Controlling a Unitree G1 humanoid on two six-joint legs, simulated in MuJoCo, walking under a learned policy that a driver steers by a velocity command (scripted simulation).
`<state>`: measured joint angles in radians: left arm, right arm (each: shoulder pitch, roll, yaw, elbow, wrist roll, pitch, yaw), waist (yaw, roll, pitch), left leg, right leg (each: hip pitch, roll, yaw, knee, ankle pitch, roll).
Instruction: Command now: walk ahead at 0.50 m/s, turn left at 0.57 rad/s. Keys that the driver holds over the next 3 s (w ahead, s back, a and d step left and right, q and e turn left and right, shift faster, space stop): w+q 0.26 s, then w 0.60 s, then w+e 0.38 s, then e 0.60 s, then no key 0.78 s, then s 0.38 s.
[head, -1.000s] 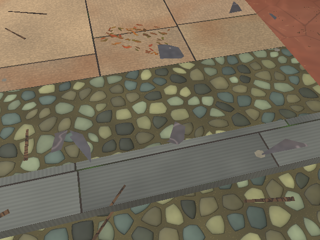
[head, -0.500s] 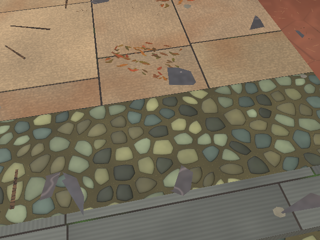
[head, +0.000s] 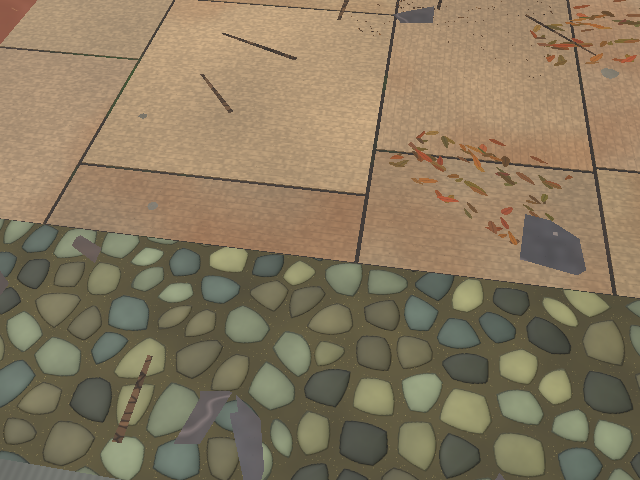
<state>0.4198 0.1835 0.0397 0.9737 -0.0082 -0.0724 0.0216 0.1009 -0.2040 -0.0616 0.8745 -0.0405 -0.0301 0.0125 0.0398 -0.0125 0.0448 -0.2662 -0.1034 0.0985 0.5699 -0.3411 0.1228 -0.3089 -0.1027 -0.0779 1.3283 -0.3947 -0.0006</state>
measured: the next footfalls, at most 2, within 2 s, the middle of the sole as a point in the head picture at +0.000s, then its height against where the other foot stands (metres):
right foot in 0.30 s outside the picture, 0.06 m higher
left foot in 0.80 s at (260, 426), level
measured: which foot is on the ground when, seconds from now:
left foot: down 0.00-0.30, up 0.32-0.78, down 0.80-1.00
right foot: up 0.00-0.28, down 0.30-0.80, up 0.82-1.00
